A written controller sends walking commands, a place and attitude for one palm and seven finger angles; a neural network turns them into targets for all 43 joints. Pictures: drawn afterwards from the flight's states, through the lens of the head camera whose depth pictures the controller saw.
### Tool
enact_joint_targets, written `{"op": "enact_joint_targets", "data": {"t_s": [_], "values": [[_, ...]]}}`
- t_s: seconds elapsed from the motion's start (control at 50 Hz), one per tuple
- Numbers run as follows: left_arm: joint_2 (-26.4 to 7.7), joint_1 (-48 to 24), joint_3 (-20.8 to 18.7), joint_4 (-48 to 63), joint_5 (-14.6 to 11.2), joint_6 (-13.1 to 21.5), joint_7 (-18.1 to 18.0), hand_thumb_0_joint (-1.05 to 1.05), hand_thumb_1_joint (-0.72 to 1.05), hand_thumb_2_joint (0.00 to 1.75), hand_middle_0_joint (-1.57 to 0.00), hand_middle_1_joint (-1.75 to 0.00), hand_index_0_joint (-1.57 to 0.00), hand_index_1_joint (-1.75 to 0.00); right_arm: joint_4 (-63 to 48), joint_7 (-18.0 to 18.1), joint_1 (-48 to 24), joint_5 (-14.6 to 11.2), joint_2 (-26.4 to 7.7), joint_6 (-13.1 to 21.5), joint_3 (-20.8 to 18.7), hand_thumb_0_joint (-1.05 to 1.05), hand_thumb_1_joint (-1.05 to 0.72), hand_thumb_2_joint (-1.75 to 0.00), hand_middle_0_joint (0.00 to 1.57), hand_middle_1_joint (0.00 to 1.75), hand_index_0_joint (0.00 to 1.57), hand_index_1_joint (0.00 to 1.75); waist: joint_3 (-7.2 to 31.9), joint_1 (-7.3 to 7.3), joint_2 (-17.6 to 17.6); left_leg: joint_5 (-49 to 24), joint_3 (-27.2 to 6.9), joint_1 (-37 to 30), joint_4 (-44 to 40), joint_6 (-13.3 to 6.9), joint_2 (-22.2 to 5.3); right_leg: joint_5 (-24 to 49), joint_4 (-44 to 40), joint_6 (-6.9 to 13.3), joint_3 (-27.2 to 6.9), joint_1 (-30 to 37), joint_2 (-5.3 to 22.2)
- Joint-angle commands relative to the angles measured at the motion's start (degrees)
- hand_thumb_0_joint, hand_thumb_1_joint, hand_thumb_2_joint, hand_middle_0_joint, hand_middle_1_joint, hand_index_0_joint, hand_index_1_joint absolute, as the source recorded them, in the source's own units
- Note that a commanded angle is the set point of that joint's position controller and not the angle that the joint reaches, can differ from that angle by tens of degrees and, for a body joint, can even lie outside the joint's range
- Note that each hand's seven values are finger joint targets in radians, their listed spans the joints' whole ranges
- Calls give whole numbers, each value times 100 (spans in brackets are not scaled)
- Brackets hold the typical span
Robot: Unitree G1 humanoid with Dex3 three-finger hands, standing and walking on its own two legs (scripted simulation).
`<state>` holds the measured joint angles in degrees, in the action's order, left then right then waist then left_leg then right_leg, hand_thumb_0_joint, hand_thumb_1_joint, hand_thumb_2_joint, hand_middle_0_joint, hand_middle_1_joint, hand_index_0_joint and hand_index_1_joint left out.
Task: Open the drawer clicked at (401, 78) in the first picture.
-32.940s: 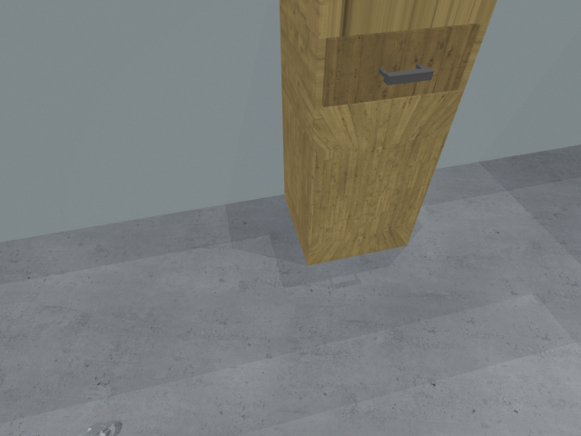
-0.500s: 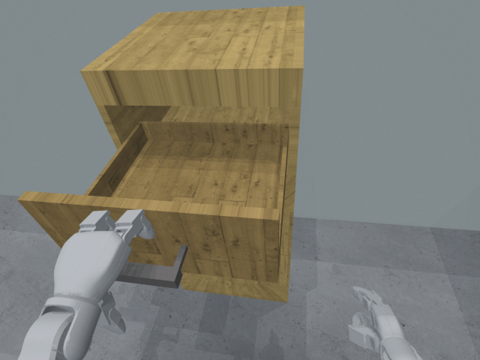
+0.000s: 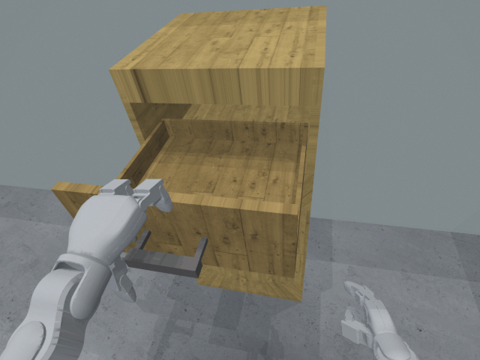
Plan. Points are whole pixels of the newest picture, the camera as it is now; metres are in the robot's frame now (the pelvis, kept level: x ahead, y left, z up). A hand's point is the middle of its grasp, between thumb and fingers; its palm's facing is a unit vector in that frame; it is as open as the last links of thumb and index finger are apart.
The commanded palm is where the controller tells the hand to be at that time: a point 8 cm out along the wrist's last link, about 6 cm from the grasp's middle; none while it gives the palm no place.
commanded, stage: lift the hand off the handle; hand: left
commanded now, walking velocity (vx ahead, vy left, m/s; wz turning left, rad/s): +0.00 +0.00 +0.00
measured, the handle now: (168, 251) +0.26 +0.18 +0.07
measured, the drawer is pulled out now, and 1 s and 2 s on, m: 0.29 0.29 0.29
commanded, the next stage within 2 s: draw the hand back to the body in 0.34 s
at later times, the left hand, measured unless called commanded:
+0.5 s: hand (143, 211) +0.25 +0.18 +0.19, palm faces +0.16 -0.12 -0.98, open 13.8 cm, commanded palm +0.21 +0.19 +0.27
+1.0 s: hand (116, 220) +0.22 +0.20 +0.20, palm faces +0.14 -0.02 -0.99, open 13.8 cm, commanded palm +0.18 +0.22 +0.26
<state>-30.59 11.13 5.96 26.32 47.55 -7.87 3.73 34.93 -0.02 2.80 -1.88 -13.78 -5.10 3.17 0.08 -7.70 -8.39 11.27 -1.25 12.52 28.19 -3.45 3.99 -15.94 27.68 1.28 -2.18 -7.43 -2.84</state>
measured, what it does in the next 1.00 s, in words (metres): stands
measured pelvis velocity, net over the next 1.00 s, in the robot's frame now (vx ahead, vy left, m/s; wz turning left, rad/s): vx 0.02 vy -0.03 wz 0.01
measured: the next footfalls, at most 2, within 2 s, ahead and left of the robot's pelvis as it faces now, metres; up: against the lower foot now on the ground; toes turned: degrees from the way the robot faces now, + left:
none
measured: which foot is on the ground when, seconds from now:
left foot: down 0.00-1.00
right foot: down 0.00-1.00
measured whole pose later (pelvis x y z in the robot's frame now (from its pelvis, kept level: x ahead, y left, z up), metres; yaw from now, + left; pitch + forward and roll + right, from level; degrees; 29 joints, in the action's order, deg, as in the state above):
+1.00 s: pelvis +0.02 -0.03 +0.00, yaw +1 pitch -2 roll -1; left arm -41.5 20.5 -11.5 37.7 36.9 -3.5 8.5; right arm 31.3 -0.8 4.9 -2.4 -16.7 -5.3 3.4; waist 1.8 -6.5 -7.5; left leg 14.7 -2.7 15.7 32.1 -1.6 2.4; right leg -18.4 29.6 3.2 -0.8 -9.6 -4.7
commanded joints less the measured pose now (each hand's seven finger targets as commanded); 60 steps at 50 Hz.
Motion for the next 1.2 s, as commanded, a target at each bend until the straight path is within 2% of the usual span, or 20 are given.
{"op": "enact_joint_targets", "data": {"t_s": [0.0,0.04,0.12,0.24,0.28,0.34,0.48,0.54,0.6,0.64,0.7,0.76,0.9,0.94,1.02,1.04,1.06,1.1,1.14,1.18], "values": [[-840,-2433,-816,1470,24,159,-373,0,-50,30,-30,-120,-30,-120,-959,44,-1311,-24,-410,358,-180,0,-90,-90,20,30,20,30,943,214,466,-215,-226,-833,-638,241,-400,97,-654,107,58,-527,60],[-1033,-2812,-1016,1594,-64,115,-341,0,-50,30,-30,-120,-30,-120,-998,11,-1517,-128,-405,430,-161,0,-90,-90,20,30,20,30,1040,235,182,-109,-277,-785,-658,221,-435,230,-530,117,17,-392,43],[-839,-2972,-682,592,107,-352,-163,0,-50,30,-30,-120,-30,-120,-802,-79,-1467,-136,-427,242,-124,0,-90,-90,20,30,20,30,766,150,485,-7,-228,-521,-869,306,-406,19,-576,116,76,-430,60],[-1291,-2356,-1476,543,-372,-614,158,0,-50,30,-30,-120,-30,-120,-1051,-243,-1638,-227,-480,21,-94,0,-90,-90,20,30,20,30,1005,5,688,-372,-39,-309,-657,226,-391,379,-466,71,45,-21,125],[-894,-2002,-1117,536,-319,-696,306,0,-50,30,-30,-120,-30,-120,-1125,-308,-1596,-214,-451,-58,-63,0,-90,-90,20,30,20,30,916,15,888,-517,29,-306,-610,233,-365,421,-461,38,105,-166,148],[-1288,-1834,-1456,1308,-462,-642,348,0,-50,30,-30,-120,-30,-120,-1305,-326,-1696,-241,-535,-79,-88,0,-90,-90,20,30,20,30,1137,50,502,-531,41,-270,-493,195,-369,606,-358,58,27,-14,156],[-1691,-2263,-1583,1510,-66,-411,173,0,-50,30,-30,-120,-30,-120,-1204,-190,-1378,-123,-531,76,-124,0,-90,-90,20,30,20,30,1007,147,426,-472,-89,-506,-250,170,-331,114,-531,116,-200,-553,132],[-1942,-1950,-2012,1384,-345,-328,101,0,-50,30,-30,-120,-30,-120,-1183,-147,-1441,-180,-566,115,-128,0,-90,-90,20,30,20,30,1028,123,298,-597,-114,-504,-158,179,-272,416,-535,137,-308,-432,170],[-1740,-1562,-1902,968,-519,-338,224,0,-50,30,-30,-120,-30,-120,-1138,-129,-1257,-155,-603,85,-132,0,-90,-90,20,30,20,30,857,137,668,-699,-64,-451,-139,164,-238,727,-554,23,-189,-474,206],[-1769,-1463,-2010,1085,-743,-364,344,0,-50,30,-30,-120,-30,-120,-1181,-137,-1445,-236,-642,142,-141,0,-90,-90,20,30,20,30,827,200,428,-748,-69,-449,-121,170,-259,979,-500,38,-197,-455,196],[-1807,-892,-1997,1078,-761,-369,586,0,-50,30,-30,-120,-30,-120,-1245,-133,-1241,-161,-665,85,-134,0,-90,-90,20,30,20,30,944,164,878,-851,9,-367,-59,137,-228,1269,-463,-84,-107,-322,242],[-1895,-689,-2075,1554,-793,-198,690,0,-50,30,-30,-120,-30,-120,-1368,-124,-1247,-142,-660,145,-99,0,-90,-90,20,30,20,30,1082,166,695,-876,36,-375,73,124,-226,1384,-405,-96,-107,-342,262],[-2404,-36,-3041,1957,-944,384,233,0,-50,30,-30,-120,-30,-120,-1393,-26,-872,-42,-669,273,-160,0,-90,-90,20,30,20,30,1027,114,630,-985,2,-478,274,148,-243,1475,-442,-62,-138,-533,266],[-2532,-58,-3337,1936,-1117,410,78,0,-50,30,-30,-120,-30,-120,-1352,-47,-949,-110,-670,325,-176,0,-90,-90,20,30,20,30,955,142,304,-968,-26,-454,302,185,-243,1575,-421,5,-238,-535,259],[-2217,-30,-3018,1284,-1168,270,70,0,-50,30,-30,-120,-30,-120,-1294,-68,-804,-133,-722,227,-234,0,-90,-90,20,30,20,30,651,189,537,-748,-27,-296,172,194,-286,1058,-470,-93,-7,-805,252],[-169,-1279,-2837,2134,-4691,972,-300,0,-47,32,-30,-118,-30,-118,-1430,76,-406,-116,-327,655,-259,0,-90,-90,20,30,20,30,350,834,484,-186,46,-1064,153,119,-403,925,-791,80,20,-985,138],[-514,-71,-3189,862,-4784,1213,-582,0,-43,33,-29,-115,-29,-115,-1105,205,-63,-15,-480,841,-248,0,-90,-90,20,30,20,30,74,719,1133,101,-40,-915,20,141,-554,581,-765,87,122,-1035,97],[-82,670,-3067,1356,-5196,1369,-656,0,-36,36,-29,-111,-29,-111,-1233,260,-191,-52,-488,917,-279,0,-90,-90,20,30,20,30,283,569,1498,-7,-27,-869,-99,140,-533,633,-841,31,184,-784,184],[-458,471,-3366,2188,-5373,1701,-802,0,-29,39,-29,-107,-29,-107,-1181,310,-314,-32,-524,1211,-310,0,-90,-90,20,30,20,30,742,490,945,-177,39,-1013,-92,147,-535,778,-737,11,18,-547,278],[-270,555,-3204,2661,-5375,1932,-907,0,-22,42,-28,-102,-28,-102,-1205,316,-205,40,-395,1437,-253,0,-90,-90,20,30,20,30,962,411,573,-512,17,-1014,-182,161,-552,982,-628,52,100,-368,323]]}}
